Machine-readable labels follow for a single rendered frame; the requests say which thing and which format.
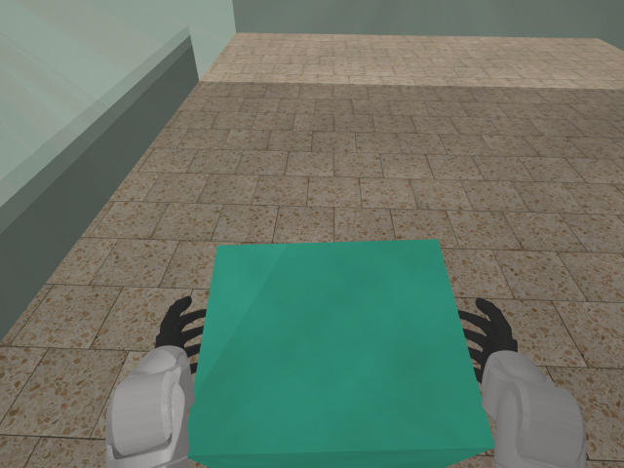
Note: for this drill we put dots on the robot right forearm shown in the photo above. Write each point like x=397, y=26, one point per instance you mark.
x=538, y=425

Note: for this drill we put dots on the robot right hand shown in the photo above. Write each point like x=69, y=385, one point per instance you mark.
x=498, y=331

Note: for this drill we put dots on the robot left hand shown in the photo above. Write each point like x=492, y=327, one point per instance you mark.
x=173, y=324

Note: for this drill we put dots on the carton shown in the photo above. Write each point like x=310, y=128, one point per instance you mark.
x=334, y=355

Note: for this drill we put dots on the robot left forearm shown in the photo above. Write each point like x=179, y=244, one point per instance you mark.
x=146, y=420

